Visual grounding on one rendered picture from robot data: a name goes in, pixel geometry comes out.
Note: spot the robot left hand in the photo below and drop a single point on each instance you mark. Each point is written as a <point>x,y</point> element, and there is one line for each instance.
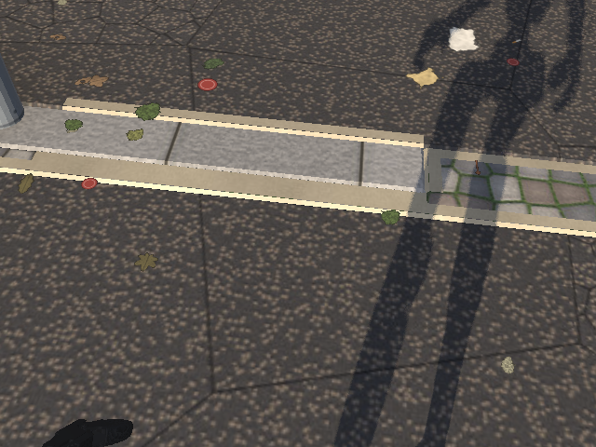
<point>98,433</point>

